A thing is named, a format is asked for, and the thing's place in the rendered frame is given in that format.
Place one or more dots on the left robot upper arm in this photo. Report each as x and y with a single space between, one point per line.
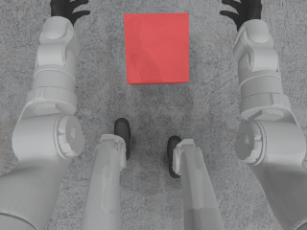
44 145

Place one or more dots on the robot right foot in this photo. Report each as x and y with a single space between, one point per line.
171 145

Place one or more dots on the robot left forearm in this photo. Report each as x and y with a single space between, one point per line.
55 71

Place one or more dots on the carton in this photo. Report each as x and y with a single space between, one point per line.
157 47

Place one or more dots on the robot right hand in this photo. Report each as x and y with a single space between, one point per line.
247 10

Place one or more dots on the robot left thigh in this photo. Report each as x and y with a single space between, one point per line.
101 210

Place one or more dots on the robot left hand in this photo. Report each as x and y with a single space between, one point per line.
64 8

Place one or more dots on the right robot upper arm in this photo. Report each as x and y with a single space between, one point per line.
274 151

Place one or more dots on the robot right forearm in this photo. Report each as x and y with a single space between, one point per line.
260 82

